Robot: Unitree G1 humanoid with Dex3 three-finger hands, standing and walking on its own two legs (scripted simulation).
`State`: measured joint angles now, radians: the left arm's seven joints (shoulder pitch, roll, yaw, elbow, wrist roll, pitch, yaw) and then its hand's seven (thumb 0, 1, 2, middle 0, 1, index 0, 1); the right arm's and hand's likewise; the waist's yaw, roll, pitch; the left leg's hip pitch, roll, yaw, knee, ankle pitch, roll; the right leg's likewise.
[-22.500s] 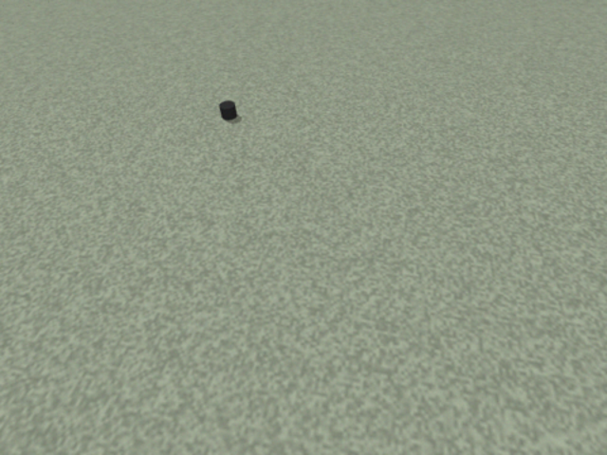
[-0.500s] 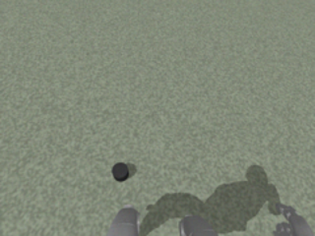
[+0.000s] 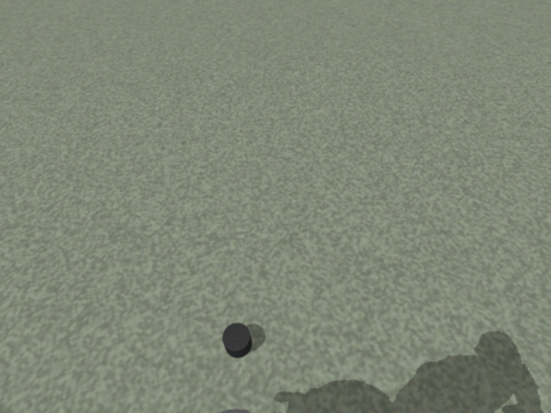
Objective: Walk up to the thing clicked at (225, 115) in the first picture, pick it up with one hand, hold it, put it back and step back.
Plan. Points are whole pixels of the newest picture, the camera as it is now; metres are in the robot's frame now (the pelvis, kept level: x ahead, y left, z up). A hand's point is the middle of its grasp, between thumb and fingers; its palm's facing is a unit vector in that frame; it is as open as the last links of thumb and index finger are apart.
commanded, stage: walk up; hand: left
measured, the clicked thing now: (237, 340) +0.45 +0.20 -0.71
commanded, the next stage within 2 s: none
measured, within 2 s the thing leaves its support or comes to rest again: neither
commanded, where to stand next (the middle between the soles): +0.07 -0.05 m, yaw +0 degrees
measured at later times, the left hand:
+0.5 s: hand out of the picture +0.13 +0.22 -0.15, palm faces -0.05 -0.93 -0.36, open 7.4 cm
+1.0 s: hand out of the picture +0.05 +0.20 -0.14, palm faces +0.07 -0.94 -0.34, open 7.4 cm
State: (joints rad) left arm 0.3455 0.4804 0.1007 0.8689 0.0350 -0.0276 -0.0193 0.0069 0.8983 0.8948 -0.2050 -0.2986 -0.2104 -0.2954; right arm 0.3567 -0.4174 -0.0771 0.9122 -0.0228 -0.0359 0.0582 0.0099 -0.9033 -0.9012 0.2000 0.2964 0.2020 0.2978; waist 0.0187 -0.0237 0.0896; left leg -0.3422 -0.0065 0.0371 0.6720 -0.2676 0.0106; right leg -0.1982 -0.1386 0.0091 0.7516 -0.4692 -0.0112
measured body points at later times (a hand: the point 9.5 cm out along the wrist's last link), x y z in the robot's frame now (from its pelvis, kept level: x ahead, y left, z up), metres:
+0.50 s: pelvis +0.04 -0.04 +0.00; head +0.11 -0.04 +0.44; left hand +0.14 +0.27 -0.12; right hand +0.14 -0.37 -0.11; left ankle +0.05 +0.12 -0.70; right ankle +0.09 -0.14 -0.72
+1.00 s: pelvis +0.01 -0.06 +0.02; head +0.01 -0.05 +0.47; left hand +0.05 +0.25 -0.12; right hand +0.09 -0.36 -0.11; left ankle +0.00 +0.06 -0.71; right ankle +0.09 -0.14 -0.71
